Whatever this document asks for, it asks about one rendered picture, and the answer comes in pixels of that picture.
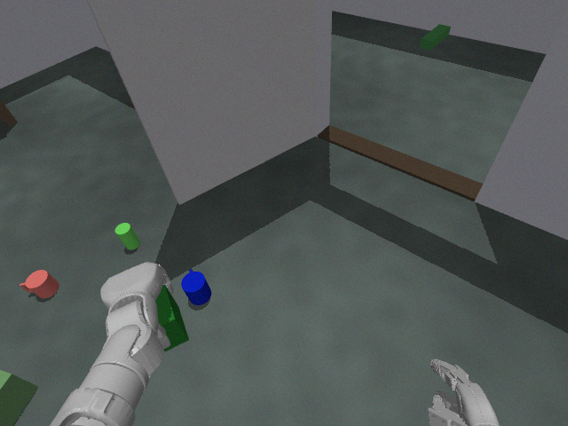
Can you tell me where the left robot hand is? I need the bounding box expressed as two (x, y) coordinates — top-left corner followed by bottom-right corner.
(100, 262), (174, 349)

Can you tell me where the right robot hand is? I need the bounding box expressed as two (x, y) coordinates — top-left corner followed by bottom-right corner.
(428, 359), (500, 426)

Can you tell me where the left robot arm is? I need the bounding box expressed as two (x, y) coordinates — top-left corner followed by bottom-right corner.
(50, 291), (164, 426)

